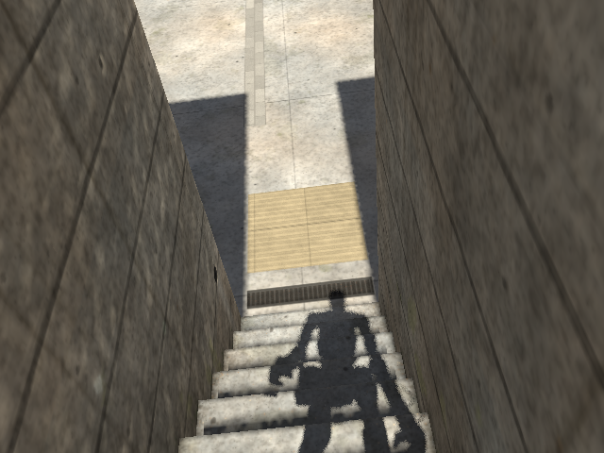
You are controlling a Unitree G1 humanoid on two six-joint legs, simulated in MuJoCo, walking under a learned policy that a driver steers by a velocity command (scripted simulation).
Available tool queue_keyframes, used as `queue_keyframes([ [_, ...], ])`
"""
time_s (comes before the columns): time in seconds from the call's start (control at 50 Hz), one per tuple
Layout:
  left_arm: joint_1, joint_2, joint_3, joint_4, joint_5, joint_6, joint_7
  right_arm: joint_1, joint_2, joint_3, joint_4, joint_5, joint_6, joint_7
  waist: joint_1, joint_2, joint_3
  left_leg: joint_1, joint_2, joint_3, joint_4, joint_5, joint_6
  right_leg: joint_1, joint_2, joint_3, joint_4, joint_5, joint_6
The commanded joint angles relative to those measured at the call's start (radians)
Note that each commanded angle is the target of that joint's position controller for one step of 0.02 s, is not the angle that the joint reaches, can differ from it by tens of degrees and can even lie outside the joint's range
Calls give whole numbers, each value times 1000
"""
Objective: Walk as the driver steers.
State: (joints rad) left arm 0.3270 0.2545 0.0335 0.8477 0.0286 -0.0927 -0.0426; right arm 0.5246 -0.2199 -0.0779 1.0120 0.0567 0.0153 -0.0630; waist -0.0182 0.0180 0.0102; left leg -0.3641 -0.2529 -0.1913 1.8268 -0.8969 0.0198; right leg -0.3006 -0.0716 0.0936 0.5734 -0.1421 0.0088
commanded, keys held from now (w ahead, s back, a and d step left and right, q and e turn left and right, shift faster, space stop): w+q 0.08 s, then q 0.38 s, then no key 0.54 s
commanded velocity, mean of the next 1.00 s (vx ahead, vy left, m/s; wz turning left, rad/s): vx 0.16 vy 0.00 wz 0.37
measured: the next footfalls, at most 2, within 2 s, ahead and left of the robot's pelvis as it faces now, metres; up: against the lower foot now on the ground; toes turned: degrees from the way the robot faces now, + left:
left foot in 0.46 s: +0.27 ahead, +0.20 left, -0.20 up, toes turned +13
right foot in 1.06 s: +0.31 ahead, -0.05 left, -0.20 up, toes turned +30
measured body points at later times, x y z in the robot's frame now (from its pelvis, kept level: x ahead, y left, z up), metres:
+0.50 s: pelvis +0.18 +0.10 -0.20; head +0.19 +0.11 +0.25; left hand +0.13 +0.38 -0.34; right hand +0.41 -0.13 -0.29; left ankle +0.23 +0.19 -0.95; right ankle +0.07 -0.10 -0.65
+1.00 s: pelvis +0.26 +0.14 -0.24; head +0.22 +0.21 +0.20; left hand +0.28 +0.36 -0.41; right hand +0.41 -0.04 -0.35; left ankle +0.23 +0.19 -0.96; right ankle +0.30 -0.08 -0.90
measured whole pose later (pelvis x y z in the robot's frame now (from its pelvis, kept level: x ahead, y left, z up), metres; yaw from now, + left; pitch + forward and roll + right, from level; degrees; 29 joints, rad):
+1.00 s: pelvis +0.26 +0.14 -0.24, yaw +19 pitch -2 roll -2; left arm 0.23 0.18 0.05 0.80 -0.01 0.11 0.05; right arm 0.29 -0.09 0.07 0.82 -0.02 0.05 -0.07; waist 0.03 -0.15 0.00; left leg -0.31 -0.10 -0.06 0.77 -0.42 0.10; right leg -0.38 0.04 0.26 1.04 -0.32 0.13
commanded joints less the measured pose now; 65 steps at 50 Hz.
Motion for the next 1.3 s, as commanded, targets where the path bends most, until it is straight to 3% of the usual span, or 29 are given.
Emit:
queue_keyframes([
  [0.02,485,178,39,151,-56,39,-35,184,32,9,-32,15,4,49,47,-211,-25,-706,101,-76,444,10,-9,522,-391,306,185,1075,-188],
  [0.04,401,194,36,140,-57,50,-29,72,15,4,-71,16,28,55,34,-48,8,-709,118,-42,482,146,-1,383,-387,314,154,924,-193],
  [0.06,347,267,49,157,-54,58,-2,-29,54,25,-176,25,72,37,12,-169,56,-804,150,-31,489,193,-6,263,-502,535,38,747,-291],
  [0.08,334,154,25,164,-31,58,37,-186,72,38,-250,18,103,32,29,-95,88,-863,177,-134,317,467,45,152,-435,478,-47,280,-183],
  [0.14,-12,141,-9,18,-17,61,116,-105,-15,21,-307,-16,131,14,-83,-139,259,-447,199,-113,-147,731,-78,-343,-263,112,-34,395,-108],
  [0.18,-74,186,-9,-14,9,77,135,-113,-8,15,-310,-36,108,36,-120,-172,222,-294,167,7,-240,916,-148,-399,-242,24,96,472,-101],
  [0.22,41,87,-22,-5,-54,55,155,-241,-26,3,-384,-25,73,55,-46,-244,183,-434,184,23,-461,1194,-150,-229,-167,-83,155,127,-92],
  [0.26,151,48,-21,2,-68,50,186,-374,-42,8,-438,-70,51,80,36,-202,158,-489,227,2,-698,1469,-138,-89,-155,-90,224,-91,-86],
  [0.3,128,75,-4,-34,-71,55,203,-463,-51,12,-480,-82,45,136,67,-114,189,-308,223,111,-961,1583,-118,-167,-172,-129,265,-198,-92],
  [0.32,132,105,13,-33,-79,77,190,-510,-56,10,-481,-37,46,135,106,-121,167,-246,234,155,-1088,1448,-129,-143,-174,-131,265,-257,-101],
  [0.38,144,184,62,-26,-111,93,173,-572,-75,-3,-492,-2,36,134,175,-235,171,-209,267,165,-1274,1146,-96,-61,-246,-75,333,-117,-149],
  [0.4,117,190,73,-20,-103,79,156,-506,-108,-14,-476,0,18,128,151,-220,131,-139,300,151,-1329,1123,-64,-17,-257,-74,419,-74,-147],
  [0.44,15,154,62,42,-80,27,127,44,-233,-76,-274,-36,-13,104,-137,-199,-107,401,256,204,-1477,1312,3,-68,-158,-169,911,182,-76],
  [0.46,3,80,47,41,-53,8,119,184,-301,-83,-220,-78,-38,104,-207,61,-110,612,304,148,-1490,1545,74,-308,-15,-237,1407,-513,12],
  [0.48,75,-55,20,16,-20,2,121,112,-315,-54,-228,-105,-38,111,-100,354,-71,744,383,-31,-1161,2140,132,-710,66,-136,1766,-944,63],
  [0.5,199,-20,17,-12,-68,-3,118,70,-270,-22,-255,-88,-16,111,-43,407,-251,810,501,-175,-1101,2258,260,-800,111,45,1807,-874,103],
  [0.52,114,36,19,-107,-58,22,114,-30,-219,-1,-269,-48,24,103,-16,280,-304,749,556,-287,-1218,1738,344,-857,109,18,1748,-742,124],
  [0.54,-41,34,14,-162,-91,55,140,-101,-201,9,-282,-74,43,91,-31,180,-244,507,591,-329,-1339,1306,350,-826,76,57,1613,-557,76],
  [0.56,-112,57,24,-137,-81,106,162,-223,-140,40,-322,-88,50,73,-15,-12,-145,375,534,-268,-1386,1117,224,-804,75,-13,1650,-462,57],
  [0.58,-41,32,15,-121,-80,133,151,-274,-120,65,-343,-72,53,75,56,-22,-168,234,521,-181,-1272,1381,188,-716,123,93,1504,-289,38],
  [0.6,-14,8,9,-121,-70,138,142,-264,-184,63,-310,-95,47,59,81,40,-198,155,546,-187,-1217,1418,179,-686,137,150,1470,-181,30],
  [0.64,-87,-7,-2,-158,-67,155,132,-213,-121,106,-281,-122,53,14,63,-26,-170,79,525,-156,-1192,1432,175,-675,175,182,1438,-59,69],
  [0.68,-158,-63,-18,-211,-45,175,134,-191,-38,149,-261,-95,57,-33,72,-3,-111,22,484,-146,-1200,1287,169,-635,174,182,1189,46,127],
  [0.78,-102,-73,-6,-188,-45,182,121,-156,-88,135,-237,-97,34,-37,74,38,-63,43,452,-161,-1218,1438,125,-470,151,153,1060,20,152],
  [0.84,-87,-93,11,-148,-39,188,119,-162,-16,136,-226,-89,19,-24,68,36,-12,101,440,-213,-1203,1408,110,-448,134,229,922,-23,133],
  [0.98,-29,-111,0,-79,-44,196,88,-235,-21,111,-236,-76,28,-8,63,184,-17,128,372,-136,-1346,1278,59,-69,105,109,358,-236,117],
  [1.04,-6,-113,-13,-56,-32,184,67,-269,1,114,-220,-66,17,12,64,150,66,134,387,-199,-1471,1089,59,101,59,115,-114,-320,63],
  [1.12,34,20,23,18,-39,141,56,-271,-57,81,-218,-32,21,-1,13,-30,9,323,328,-137,-1464,1051,-8,90,18,144,-217,-15,3],
  [1.3,117,35,47,91,-38,71,48,-310,-40,91,-209,-81,57,20,2,-52,14,323,271,-17,-1481,750,26,123,37,99,-329,104,-34],
])
Velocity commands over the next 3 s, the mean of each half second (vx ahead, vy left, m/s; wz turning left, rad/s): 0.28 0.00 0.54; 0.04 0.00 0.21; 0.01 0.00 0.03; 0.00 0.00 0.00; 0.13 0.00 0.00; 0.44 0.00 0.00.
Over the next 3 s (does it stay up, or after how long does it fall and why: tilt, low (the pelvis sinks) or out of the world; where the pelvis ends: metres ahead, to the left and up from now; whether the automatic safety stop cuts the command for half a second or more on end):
stays up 0.44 0.13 -0.29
